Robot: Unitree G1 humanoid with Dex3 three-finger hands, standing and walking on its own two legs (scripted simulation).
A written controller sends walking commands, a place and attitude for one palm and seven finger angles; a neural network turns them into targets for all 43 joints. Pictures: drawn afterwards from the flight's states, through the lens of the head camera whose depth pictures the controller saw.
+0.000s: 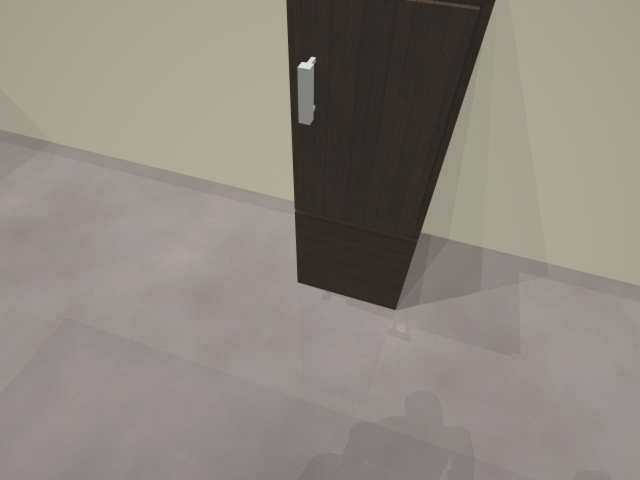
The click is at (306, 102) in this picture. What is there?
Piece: cupboard door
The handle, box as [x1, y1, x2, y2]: [297, 57, 315, 124]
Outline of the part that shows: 315,57 311,57 306,63 301,62 297,67 298,116 299,122 309,124 313,118 313,64 315,62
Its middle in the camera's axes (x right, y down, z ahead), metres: -0.03 -0.32 +0.84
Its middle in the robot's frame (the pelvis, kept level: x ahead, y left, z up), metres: +0.86 +0.07 +0.05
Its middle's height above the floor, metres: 0.83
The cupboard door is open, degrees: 0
